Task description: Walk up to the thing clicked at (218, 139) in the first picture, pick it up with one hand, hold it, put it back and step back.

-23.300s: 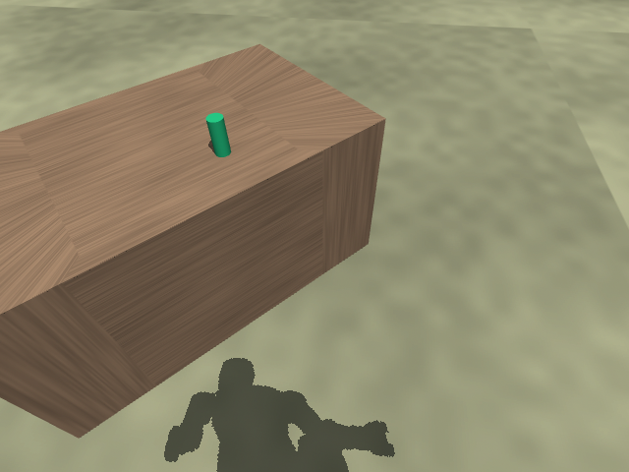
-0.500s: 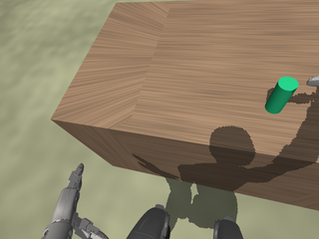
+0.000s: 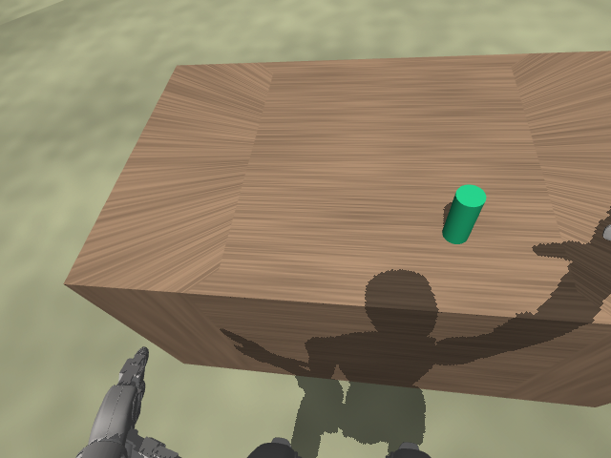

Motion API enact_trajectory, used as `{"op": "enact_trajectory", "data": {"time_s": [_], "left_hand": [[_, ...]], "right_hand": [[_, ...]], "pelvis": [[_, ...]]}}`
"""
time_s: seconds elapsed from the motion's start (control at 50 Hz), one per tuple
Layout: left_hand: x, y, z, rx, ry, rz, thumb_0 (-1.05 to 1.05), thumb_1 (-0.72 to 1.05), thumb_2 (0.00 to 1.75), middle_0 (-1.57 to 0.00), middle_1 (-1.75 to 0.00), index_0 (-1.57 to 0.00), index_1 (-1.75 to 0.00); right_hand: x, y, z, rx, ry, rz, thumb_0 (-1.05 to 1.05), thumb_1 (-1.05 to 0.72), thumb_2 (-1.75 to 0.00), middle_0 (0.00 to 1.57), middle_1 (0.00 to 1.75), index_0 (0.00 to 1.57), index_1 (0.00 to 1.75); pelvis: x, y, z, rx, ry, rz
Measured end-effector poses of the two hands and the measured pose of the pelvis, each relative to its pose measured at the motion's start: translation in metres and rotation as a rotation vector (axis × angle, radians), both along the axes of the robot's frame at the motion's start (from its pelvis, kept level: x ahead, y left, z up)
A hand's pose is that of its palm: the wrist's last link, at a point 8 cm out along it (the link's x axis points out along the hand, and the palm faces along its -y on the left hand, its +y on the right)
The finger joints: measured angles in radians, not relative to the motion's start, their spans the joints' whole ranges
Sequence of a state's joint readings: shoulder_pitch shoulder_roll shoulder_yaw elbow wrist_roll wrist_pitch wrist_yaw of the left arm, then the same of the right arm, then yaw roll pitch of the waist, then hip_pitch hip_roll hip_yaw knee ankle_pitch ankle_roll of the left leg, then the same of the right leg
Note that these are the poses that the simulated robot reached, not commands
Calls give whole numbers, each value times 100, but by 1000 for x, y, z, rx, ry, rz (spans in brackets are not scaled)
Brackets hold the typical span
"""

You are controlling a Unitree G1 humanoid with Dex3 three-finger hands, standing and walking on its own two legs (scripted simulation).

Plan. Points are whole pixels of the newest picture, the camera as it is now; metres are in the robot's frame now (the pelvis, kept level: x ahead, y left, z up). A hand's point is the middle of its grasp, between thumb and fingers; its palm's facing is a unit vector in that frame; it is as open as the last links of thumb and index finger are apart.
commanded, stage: sink last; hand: right
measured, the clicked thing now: (462, 216) +0.51 -0.19 -0.07
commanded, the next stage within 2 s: home in 0.84 s
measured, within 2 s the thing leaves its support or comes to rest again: neither
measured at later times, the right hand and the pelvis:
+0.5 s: hand (583, 405) +0.20 -0.24 +0.03, palm faces +0.31 +0.89 -0.33, open 17.0 cm; pelvis +0.01 +0.02 +0.01, yaw -2 degrees
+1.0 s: hand (583, 452) +0.16 -0.22 +0.05, palm faces +0.34 +0.87 -0.35, open 17.3 cm; pelvis -0.02 +0.04 +0.01, yaw -2 degrees
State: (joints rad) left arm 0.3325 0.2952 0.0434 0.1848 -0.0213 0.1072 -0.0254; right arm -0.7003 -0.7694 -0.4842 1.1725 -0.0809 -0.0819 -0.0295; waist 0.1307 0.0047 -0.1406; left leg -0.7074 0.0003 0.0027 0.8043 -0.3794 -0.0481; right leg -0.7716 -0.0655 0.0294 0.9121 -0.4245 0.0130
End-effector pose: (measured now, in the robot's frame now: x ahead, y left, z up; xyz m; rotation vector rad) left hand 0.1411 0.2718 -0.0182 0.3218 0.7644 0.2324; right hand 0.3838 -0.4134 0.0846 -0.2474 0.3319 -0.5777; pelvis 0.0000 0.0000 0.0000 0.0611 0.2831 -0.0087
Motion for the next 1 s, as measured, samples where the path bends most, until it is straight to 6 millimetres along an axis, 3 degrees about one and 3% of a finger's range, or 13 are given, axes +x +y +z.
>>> {"op": "enact_trajectory", "data": {"time_s": [0.1,0.2,0.26,0.42,0.56,0.64,0.72,0.8,0.92,1.0], "left_hand": [[17,-27,-3,-114,-44,-35,-1,-54,7,-6,-5,-5,-5],[16,-35,-15,-172,-9,-27,-1,-54,8,-7,-5,-6,-6],[16,-29,-15,-160,-10,-8,-1,-54,8,-7,-6,-6,-6],[23,12,-2,-42,-89,62,-1,-52,8,-7,-6,-6,-6],[21,6,-10,-101,-125,31,-1,-47,8,-6,-6,-5,-6],[15,15,-9,-105,-155,45,-1,-47,7,-6,-6,-6,-6],[5,35,-15,-56,-133,68,-1,-48,6,-6,-6,-6,-6],[-4,47,-16,-15,-125,77,-1,-49,6,-6,-7,-6,-6],[-9,20,-21,-73,-137,18,-1,-51,6,-5,-7,-5,-6],[-6,4,-15,-118,-188,3,-1,-50,9,-6,-7,-6,-7]], "right_hand": [[-41,19,-14,-25,57,61,-1,47,-7,7,6,6,5],[-92,52,-30,-27,94,132,-1,45,-7,7,6,6,5],[-121,73,-33,-23,90,159,-1,43,-7,7,6,7,5],[-189,110,-27,-18,66,161,-1,43,-8,7,6,7,5],[-233,156,-39,58,101,205,-1,43,-8,7,6,6,5],[-259,169,-54,103,173,187,-1,46,-7,6,6,6,5],[-272,166,-63,98,207,147,-1,48,-6,6,6,7,6],[-273,161,-63,65,204,133,-1,50,-6,6,6,6,6],[-261,166,-40,15,82,181,-2,52,-7,6,6,6,6],[-260,157,-15,-39,-3,180,-2,52,-7,6,6,7,6]], "pelvis": [[11,-1,8,-8,-43,-5],[17,-1,12,-20,-89,-9],[18,1,13,-28,-118,-11],[16,10,15,-43,-170,-19],[9,21,13,-57,-181,-25],[4,27,10,-66,-183,-27],[-4,33,7,-72,-189,-32],[-12,37,5,-75,-192,-30],[-17,39,4,-76,-197,-28],[-15,36,6,-73,-209,-28]]}}
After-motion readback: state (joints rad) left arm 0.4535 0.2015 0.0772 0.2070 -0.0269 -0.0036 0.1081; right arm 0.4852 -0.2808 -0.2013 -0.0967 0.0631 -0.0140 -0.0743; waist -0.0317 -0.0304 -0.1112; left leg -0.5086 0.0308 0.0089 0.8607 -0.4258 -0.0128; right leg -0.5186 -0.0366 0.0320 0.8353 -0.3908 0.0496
